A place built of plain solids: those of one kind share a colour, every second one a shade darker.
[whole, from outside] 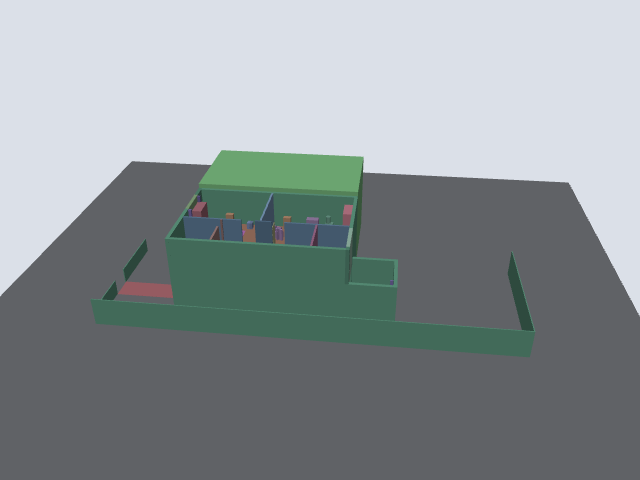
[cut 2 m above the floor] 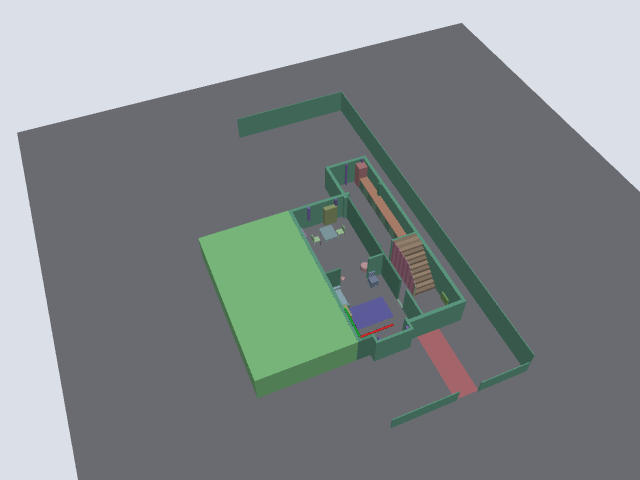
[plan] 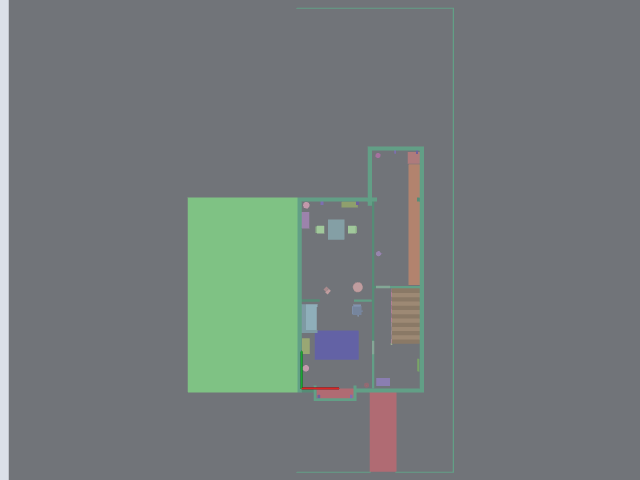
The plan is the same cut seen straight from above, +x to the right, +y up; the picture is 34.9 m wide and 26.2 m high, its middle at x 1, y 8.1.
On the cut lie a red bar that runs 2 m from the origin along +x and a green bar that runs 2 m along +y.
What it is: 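A semi-detached two-storey house, 6.4 m wide inside and 10.2 m deep with a one-storey outshot of 2.8 m behind the kitchen; a hall 2.49 m wide with a straight stair of 14 risers of 201 mm on goings of 231 mm; a through lounge; a bay window at the front; upstairs three bedrooms and a bathroom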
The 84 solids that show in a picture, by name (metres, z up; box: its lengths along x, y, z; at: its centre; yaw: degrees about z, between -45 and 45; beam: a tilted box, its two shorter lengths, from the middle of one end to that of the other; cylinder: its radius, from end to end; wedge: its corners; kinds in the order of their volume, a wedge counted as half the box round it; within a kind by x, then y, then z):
{
 "neighbour_house_1": {"box": [6.0, 10.64, 5.61], "at": [-3.22, 5.1, 2.76]},
 "wall_1": {"box": [0.22, 10.64, 5.31], "at": [-0.11, 5.1, 2.61]},
 "wall_2": {"box": [1.04, 0.22, 5.31], "at": [0.3, -0.11, 2.61]},
 "wall_3": {"box": [0.98, 0.13, 2.73], "at": [0.49, 4.8, 1.31]},
 "wall_4": {"box": [0.16, 0.85, 2.98], "at": [0.74, -0.27, 1.44]},
 "wall_5": {"box": [4.05, 0.06, 1.05], "at": [1.74, -4.58, 0.47]},
 "wall_6": {"box": [2.34, 0.16, 2.98], "at": [1.82, -0.61, 1.44]},
 "wall_7": {"box": [4.33, 0.22, 5.31], "at": [1.94, 10.31, 2.61]},
 "wall_8": {"box": [0.16, 0.85, 2.98], "at": [2.91, -0.27, 1.44]},
 "wall_9": {"box": [0.98, 0.13, 2.73], "at": [3.34, 4.8, 1.31]},
 "wall_10": {"box": [0.22, 3.24, 3.03], "at": [3.72, 11.59, 1.46]},
 "wall_11": {"box": [0.13, 1.86, 2.73], "at": [3.9, 0.93, 1.31]},
 "wall_12": {"box": [0.13, 7.59, 2.73], "at": [3.9, 6.4, 1.31]},
 "wall_13": {"box": [8.6, 0.06, 1.85], "at": [4.01, 20.75, 0.88]},
 "wall_14": {"box": [3.84, 0.22, 5.31], "at": [4.75, -0.11, 2.61]},
 "wall_15": {"box": [3.06, 0.22, 3.03], "at": [5.14, 13.1, 1.46]},
 "wall_16": {"box": [1.62, 0.13, 2.73], "at": [5.64, 5.53, 1.31]},
 "wall_17": {"box": [0.37, 0.22, 5.31], "at": [6.49, 10.31, 2.61]},
 "wall_18": {"box": [0.22, 10.64, 5.31], "at": [6.56, 5.1, 2.61]},
 "wall_19": {"box": [0.22, 3.24, 3.03], "at": [6.56, 11.59, 1.46]},
 "wall_20": {"box": [3.2, 0.06, 1.05], "at": [6.71, -4.58, 0.47]},
 "wall_21": {"box": [0.06, 25.39, 1.85], "at": [8.28, 8.08, 0.88]},
 "tread_1": {"box": [1.52, 0.26, 0.22], "at": [5.69, 2.57, 0.09]},
 "tread_2": {"box": [1.52, 0.26, 0.42], "at": [5.69, 2.8, 0.19]},
 "tread_3": {"box": [1.52, 0.26, 0.62], "at": [5.69, 3.03, 0.29]},
 "tread_4": {"box": [1.52, 0.26, 0.82], "at": [5.69, 3.26, 0.39]},
 "tread_5": {"box": [1.52, 0.26, 1.03], "at": [5.69, 3.49, 0.49]},
 "tread_6": {"box": [1.52, 0.26, 1.23], "at": [5.69, 3.72, 0.59]},
 "tread_7": {"box": [1.52, 0.26, 1.43], "at": [5.69, 3.95, 0.69]},
 "tread_8": {"box": [1.52, 0.26, 1.63], "at": [5.69, 4.18, 0.79]},
 "tread_9": {"box": [1.52, 0.26, 1.83], "at": [5.69, 4.41, 0.9]},
 "tread_10": {"box": [1.52, 0.26, 2.03], "at": [5.69, 4.64, 1.0]},
 "tread_11": {"box": [1.52, 0.26, 2.23], "at": [5.69, 4.88, 1.1]},
 "tread_12": {"box": [1.52, 0.26, 2.43], "at": [5.69, 5.11, 1.2]},
 "tread_13": {"box": [1.52, 0.26, 2.64], "at": [5.69, 5.34, 1.3]},
 "upper_floor_rooms_1": {"box": [3.97, 10.21, 0.14], "at": [1.98, 5.1, 2.75]},
 "ground_1": {"box": [2.02, 0.53, 0.5], "at": [1.82, -0.27, -0.25]},
 "ground_2": {"box": [1.46, 4.33, 0.5], "at": [4.44, -2.39, -0.25]},
 "wardrobe_bed_1": {"box": [1.35, 0.6, 2.05], "at": [0.88, 9.9, 3.79]},
 "wardrobe_bed_2": {"box": [1.35, 0.6, 2.05], "at": [1.61, 0.3, 3.79]},
 "landing_wall_1": {"box": [0.13, 3.62, 2.59], "at": [3.9, 1.81, 3.97]},
 "landing_wall_2": {"box": [0.13, 1.04, 2.59], "at": [3.9, 4.98, 3.97]},
 "landing_wall_3": {"box": [0.13, 3.93, 2.59], "at": [3.9, 8.23, 3.97]},
 "kitchen_unit_1": {"box": [0.6, 0.65, 0.91], "at": [6.15, 7.29, 0.41]},
 "kitchen_unit_2": {"box": [0.6, 0.65, 0.91], "at": [6.15, 7.95, 0.41]},
 "kitchen_unit_3": {"box": [0.6, 0.65, 0.91], "at": [6.15, 8.61, 0.41]},
 "kitchen_unit_4": {"box": [0.6, 0.65, 0.91], "at": [6.15, 10.59, 0.41]},
 "back_wall_over_outshot_1": {"box": [2.19, 0.22, 2.59], "at": [5.2, 10.31, 3.97]},
 "bedrooms_wall_1": {"box": [3.83, 0.13, 2.59], "at": [1.92, 4.8, 3.97]},
 "front_wall_over_bay_1": {"box": [2.02, 0.22, 2.59], "at": [1.82, -0.11, 3.97]},
 "bath_wall_1": {"box": [2.49, 0.13, 2.59], "at": [5.2, 8.23, 3.97]},
 "fridge_freezer_1": {"box": [0.65, 0.65, 1.85], "at": [6.12, 12.59, 0.88]},
 "dresser_1": {"box": [0.42, 0.8, 0.87], "at": [0.21, 7.49, 3.2]},
 "dresser_2": {"box": [0.42, 0.9, 0.92], "at": [0.21, 9.18, 0.41]},
 "sofa_1": {"box": [0.24, 1.56, 0.83], "at": [0.12, 3.81, 0.36]},
 "sofa_2": {"box": [0.65, 1.24, 0.37], "at": [0.51, 3.81, 0.24]},
 "box_wall_1": {"box": [0.09, 0.13, 2.59], "at": [4.01, 2.4, 3.97]},
 "box_wall_2": {"box": [1.61, 0.13, 2.59], "at": [5.64, 2.4, 3.97]},
 "slotfit_storage_1": {"box": [0.42, 0.86, 1.34], "at": [0.23, 2.31, 0.62]},
 "shelf_1": {"box": [0.9, 0.32, 1.56], "at": [2.62, 10.04, 0.73]},
 "suitcase_1": {"box": [0.3, 0.5, 0.85], "at": [0.15, 1.85, 3.19]},
 "suitcase_2": {"box": [0.3, 0.5, 0.85], "at": [0.15, 5.77, 3.19]},
 "laid_rug_front_room_1": {"box": [2.4, 1.6, 0.06], "at": [1.92, 2.37, -0.02]},
 "stair_guard_1": {"box": [0.04, 0.23, 1.96], "at": [4.9, 3.51, 0.93]},
 "stair_guard_2": {"box": [0.04, 0.23, 2.16], "at": [4.9, 3.74, 1.03]},
 "stair_guard_3": {"box": [0.04, 0.23, 2.36], "at": [4.9, 3.97, 1.13]},
 "stair_guard_4": {"box": [0.04, 0.23, 2.56], "at": [4.9, 4.2, 1.23]},
 "stair_guard_5": {"box": [0.04, 0.23, 2.76], "at": [4.9, 4.43, 1.33]},
 "stair_guard_6": {"box": [0.04, 0.23, 2.96], "at": [4.9, 4.66, 1.43]},
 "stair_guard_7": {"box": [0.04, 0.23, 3.16], "at": [4.9, 4.89, 1.53]},
 "stair_guard_8": {"box": [0.04, 0.23, 3.36], "at": [4.9, 5.12, 1.63]},
 "stair_guard_9": {"box": [0.04, 0.23, 3.57], "at": [4.9, 5.35, 1.73]},
 "worktop_1": {"box": [0.62, 6.59, 0.04], "at": [6.14, 8.94, 0.88]},
 "slotfit_front_seat_1": {"box": [0.5, 0.47, 0.54], "at": [3.02, 4.25, 0.22]},
 "curtains_curtains_1": {"box": [0.17, 0.19, 1.56], "at": [1.11, 10.11, 1.61]},
 "curtains_curtains_2": {"box": [0.1, 0.19, 2.35], "at": [5.1, 12.9, 1.22]},
 "clutter_clutter_back_1": {"cylinder": 0.25, "from": [3.06, 5.52, -0.05], "to": [3.06, 5.52, 0.37]},
 "meeting_table_1": {"box": [0.9, 1.11, 0.07], "at": [1.89, 8.67, 0.7]},
 "door_leaf_bedroom_rear_1": {"box": [0.73, 0.04, 2.05], "at": [3.47, 5.5, 3.79], "yaw": 0.6},
 "radiator_1": {"box": [0.1, 0.7, 0.6], "at": [6.36, 1.26, 0.42]},
 "laid_doormat_1": {"box": [0.75, 0.45, 0.06], "at": [4.44, 0.35, -0.02]},
 "clutter_clutter_bed_1": {"box": [0.12, 0.17, 0.85], "at": [1.84, 5.64, 3.19], "yaw": -22.8},
 "side_chair_1": {"box": [0.42, 0.42, 0.04], "at": [1.03, 8.67, 0.43]},
 "side_chair_2": {"box": [0.42, 0.42, 0.04], "at": [2.74, 8.67, 0.43]}
}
